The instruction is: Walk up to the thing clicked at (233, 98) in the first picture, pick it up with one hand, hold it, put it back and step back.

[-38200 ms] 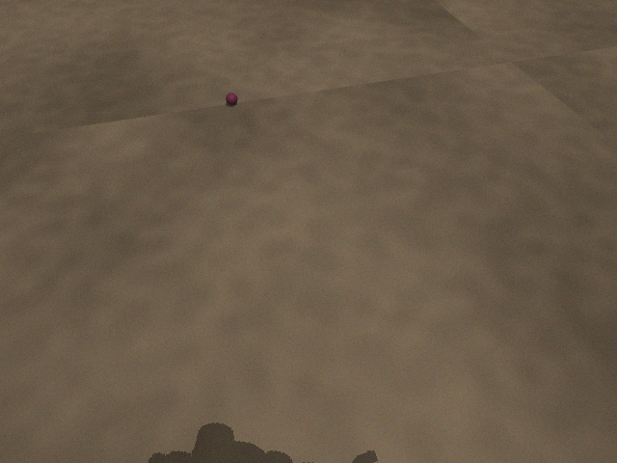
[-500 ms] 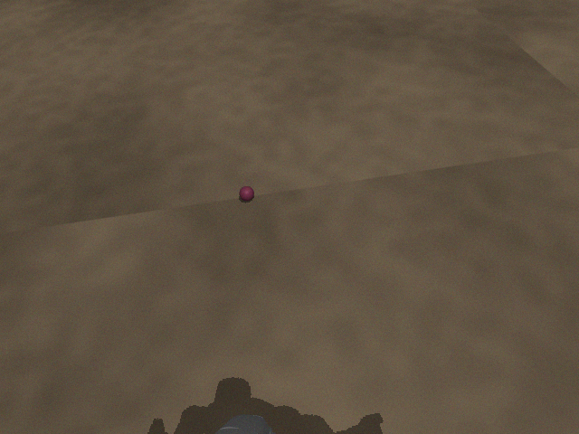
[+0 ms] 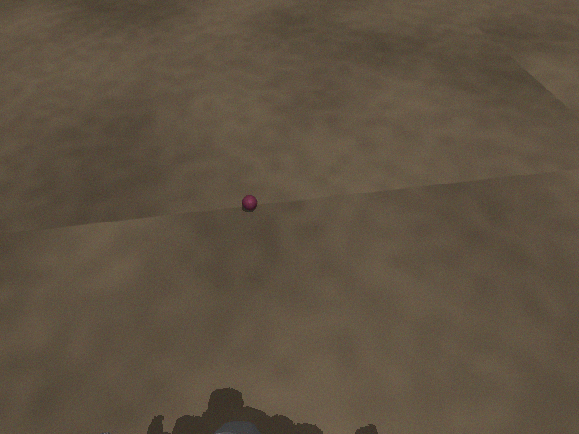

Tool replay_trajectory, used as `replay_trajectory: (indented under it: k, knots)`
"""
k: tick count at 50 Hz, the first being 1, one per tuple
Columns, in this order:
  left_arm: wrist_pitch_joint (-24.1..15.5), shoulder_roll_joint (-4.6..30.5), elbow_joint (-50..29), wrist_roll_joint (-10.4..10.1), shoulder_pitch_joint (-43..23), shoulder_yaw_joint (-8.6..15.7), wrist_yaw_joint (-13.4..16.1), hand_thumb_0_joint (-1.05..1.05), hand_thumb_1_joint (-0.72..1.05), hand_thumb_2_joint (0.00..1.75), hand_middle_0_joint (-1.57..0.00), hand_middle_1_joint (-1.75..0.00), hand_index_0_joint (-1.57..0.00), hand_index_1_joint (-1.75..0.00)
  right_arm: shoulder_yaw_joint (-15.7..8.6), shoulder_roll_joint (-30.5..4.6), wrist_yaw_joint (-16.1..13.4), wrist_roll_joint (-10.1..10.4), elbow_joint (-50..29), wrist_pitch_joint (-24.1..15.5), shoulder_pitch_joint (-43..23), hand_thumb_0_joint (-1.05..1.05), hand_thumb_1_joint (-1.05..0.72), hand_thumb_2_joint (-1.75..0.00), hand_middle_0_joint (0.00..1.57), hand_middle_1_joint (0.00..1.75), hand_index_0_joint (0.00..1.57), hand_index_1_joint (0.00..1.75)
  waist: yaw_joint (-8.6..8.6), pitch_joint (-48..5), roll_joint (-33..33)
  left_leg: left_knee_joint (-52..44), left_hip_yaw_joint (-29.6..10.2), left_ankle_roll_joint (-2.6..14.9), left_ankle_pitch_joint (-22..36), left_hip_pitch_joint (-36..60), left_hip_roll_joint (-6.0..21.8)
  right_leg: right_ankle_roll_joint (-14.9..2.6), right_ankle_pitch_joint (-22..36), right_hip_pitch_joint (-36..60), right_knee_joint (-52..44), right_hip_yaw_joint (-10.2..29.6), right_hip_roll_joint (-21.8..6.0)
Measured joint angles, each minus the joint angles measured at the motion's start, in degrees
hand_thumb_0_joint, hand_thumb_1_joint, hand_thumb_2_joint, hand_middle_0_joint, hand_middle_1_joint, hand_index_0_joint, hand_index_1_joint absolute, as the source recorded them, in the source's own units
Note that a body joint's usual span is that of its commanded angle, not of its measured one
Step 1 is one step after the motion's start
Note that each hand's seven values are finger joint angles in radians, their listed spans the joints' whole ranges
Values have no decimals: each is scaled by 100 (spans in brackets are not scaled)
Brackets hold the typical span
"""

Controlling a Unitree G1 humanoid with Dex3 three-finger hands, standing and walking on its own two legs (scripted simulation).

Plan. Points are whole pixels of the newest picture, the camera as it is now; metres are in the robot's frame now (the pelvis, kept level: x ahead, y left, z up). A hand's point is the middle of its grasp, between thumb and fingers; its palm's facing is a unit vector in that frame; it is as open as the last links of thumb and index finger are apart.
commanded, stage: step back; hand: left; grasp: from above
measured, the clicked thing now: (249, 202) +1.14 +0.24 -0.73
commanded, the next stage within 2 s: stand in 0.42 s
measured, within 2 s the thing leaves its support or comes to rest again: neither
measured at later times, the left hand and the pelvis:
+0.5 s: hand out of the picture +0.12 +0.28 -0.14, palm faces -0.02 -0.94 -0.35, open 7.4 cm; pelvis +0.03 +0.02 +0.01, yaw -2 degrees
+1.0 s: hand out of the picture +0.10 +0.27 -0.14, palm faces -0.07 -0.94 -0.34, open 7.4 cm; pelvis +0.02 +0.02 +0.02, yaw -2 degrees
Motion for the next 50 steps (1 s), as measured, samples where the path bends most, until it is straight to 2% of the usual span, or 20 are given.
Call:
replay_trajectory:
  k: [2,3,4,5,8,14,24,36,50]
  knots:
    - [43,32,15,-23,-25,-27,-2,1,90,89,-21,-30,-20,-30,-5,-8,8,-9,36,-19,-45,0,-90,-90,20,30,20,30,-2,30,-46,-611,158,-8,279,150,82,57,-93,-7,100,-5,-58]
    - [76,53,22,-38,-41,-43,-1,1,90,89,-21,-30,-20,-30,-9,-11,3,-15,55,-32,-71,0,-90,-90,20,30,20,30,-12,46,-63,-962,216,-6,566,269,98,90,-170,-34,206,-7,-83]
    - [114,78,34,-59,-68,-57,8,1,90,89,-21,-30,-20,-30,-16,4,-14,-24,87,-44,-118,0,-90,-90,20,30,20,30,-18,84,-108,-1175,252,-44,1109,352,74,128,-258,-63,339,13,-126]
    - [155,106,57,-87,-98,-67,24,1,90,89,-21,-30,-20,-30,-13,51,-39,-34,128,-49,-182,0,-90,-90,20,30,20,30,-3,130,-196,-1195,317,-71,1238,396,27,165,-319,-76,433,76,-184]
    - [251,145,159,-158,-157,-99,49,1,90,89,-21,-30,-20,-30,72,177,-38,-21,192,-43,-337,0,-90,-90,20,30,20,30,7,112,-273,-1106,402,-63,1045,385,60,112,-318,-47,343,184,-135]
    - [188,168,362,-168,-302,-128,49,1,90,89,-21,-30,-20,-30,227,400,-33,42,321,-46,-689,0,-90,-90,20,30,21,30,-11,84,-275,-1342,406,-83,1068,503,168,216,-61,200,-222,187,-24]
    - [175,61,628,-171,-581,-199,57,1,90,89,-21,-30,-20,-30,268,423,-29,119,520,-94,-1132,0,-90,-90,20,30,21,30,-16,34,-208,-1946,484,-59,1330,870,109,258,191,518,-772,241,-79]
    - [160,-21,888,-142,-621,-253,22,1,90,90,-21,-30,-20,-30,258,307,4,127,775,-88,-974,0,-90,-90,20,30,21,30,-127,-62,-172,-2545,484,-90,1667,1197,103,248,490,810,-1299,226,-72]
    - [185,5,960,-135,-450,-259,7,1,90,89,-21,-30,-20,-30,266,267,14,108,979,-49,-615,0,-90,-90,20,30,20,30,-203,-67,-185,-2664,470,-123,1766,1143,136,212,567,740,-1383,214,-36]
